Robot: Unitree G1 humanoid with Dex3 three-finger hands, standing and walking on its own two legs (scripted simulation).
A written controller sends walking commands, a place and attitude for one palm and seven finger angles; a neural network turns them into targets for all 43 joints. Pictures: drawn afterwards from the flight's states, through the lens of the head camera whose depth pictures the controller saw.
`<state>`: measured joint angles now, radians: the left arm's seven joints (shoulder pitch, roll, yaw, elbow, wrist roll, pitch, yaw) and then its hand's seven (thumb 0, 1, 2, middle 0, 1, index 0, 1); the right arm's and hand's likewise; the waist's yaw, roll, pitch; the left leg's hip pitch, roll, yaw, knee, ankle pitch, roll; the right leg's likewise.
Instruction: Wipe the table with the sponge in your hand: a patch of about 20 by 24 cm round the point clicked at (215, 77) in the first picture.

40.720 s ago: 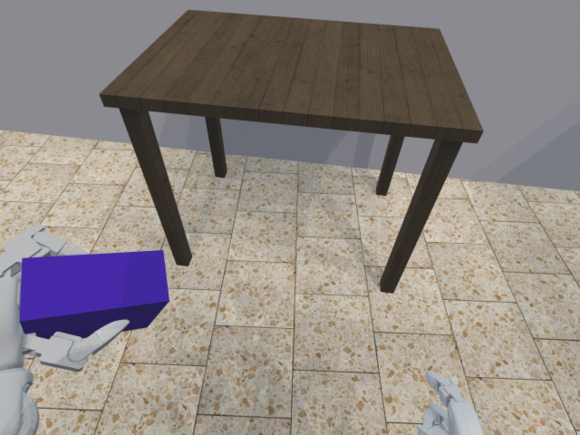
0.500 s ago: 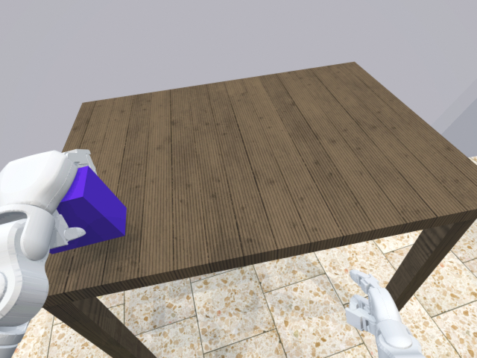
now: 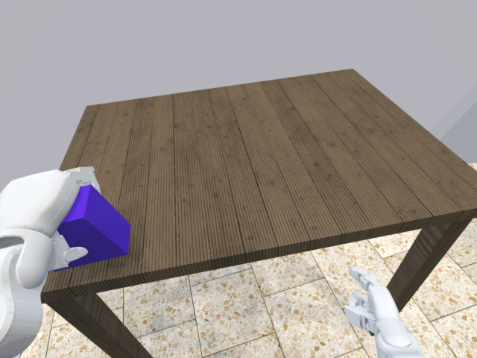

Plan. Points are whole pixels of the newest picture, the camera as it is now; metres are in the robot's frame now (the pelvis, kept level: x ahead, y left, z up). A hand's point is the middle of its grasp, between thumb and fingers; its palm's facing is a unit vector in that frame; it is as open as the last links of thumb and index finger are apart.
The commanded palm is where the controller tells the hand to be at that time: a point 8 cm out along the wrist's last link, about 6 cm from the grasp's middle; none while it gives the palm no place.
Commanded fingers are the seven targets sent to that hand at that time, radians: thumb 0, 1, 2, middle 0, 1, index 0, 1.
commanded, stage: bring the sponge back beside the body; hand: left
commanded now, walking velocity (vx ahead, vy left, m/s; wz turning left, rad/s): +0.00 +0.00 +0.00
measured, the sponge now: (79, 236) +0.21 +0.29 +0.13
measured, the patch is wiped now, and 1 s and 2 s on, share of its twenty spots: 1.00 1.00 1.00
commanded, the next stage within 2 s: step back with the hand held close in 0.68 s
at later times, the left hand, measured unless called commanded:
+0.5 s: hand (64, 228) +0.20 +0.28 +0.18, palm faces +0.20 -0.11 -0.97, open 9.4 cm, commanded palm +0.15 +0.28 +0.25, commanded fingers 0.00 0.10 1.30 -1.20 -1.60 -1.20 -1.60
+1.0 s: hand (104, 209) +0.22 +0.23 +0.20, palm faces +0.34 -0.83 -0.43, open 9.4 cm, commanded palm +0.16 +0.28 +0.24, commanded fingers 0.00 0.10 1.30 -1.20 -1.60 -1.20 -1.60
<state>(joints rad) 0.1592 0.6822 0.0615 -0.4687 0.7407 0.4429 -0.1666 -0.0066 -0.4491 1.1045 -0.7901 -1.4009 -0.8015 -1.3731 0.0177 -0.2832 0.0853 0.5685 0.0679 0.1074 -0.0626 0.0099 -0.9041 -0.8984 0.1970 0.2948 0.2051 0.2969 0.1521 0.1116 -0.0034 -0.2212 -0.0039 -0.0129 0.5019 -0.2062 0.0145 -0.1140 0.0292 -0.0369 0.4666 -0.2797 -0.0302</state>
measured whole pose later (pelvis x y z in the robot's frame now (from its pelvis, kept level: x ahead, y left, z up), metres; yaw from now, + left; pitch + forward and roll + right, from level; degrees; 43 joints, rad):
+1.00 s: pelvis +0.00 +0.00 -0.01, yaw +1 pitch +0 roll -2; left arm 0.36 0.46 0.33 -0.63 -0.05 0.03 0.07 -0.01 -0.45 1.10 -0.79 -1.40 -0.80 -1.37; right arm 0.18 -0.24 0.08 0.49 0.04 0.04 -0.07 0.01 -0.90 -0.90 0.20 0.29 0.21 0.30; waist 0.03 0.02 -0.03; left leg -0.32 0.00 -0.04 0.61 -0.31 0.01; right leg -0.23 0.05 -0.06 0.53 -0.31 -0.03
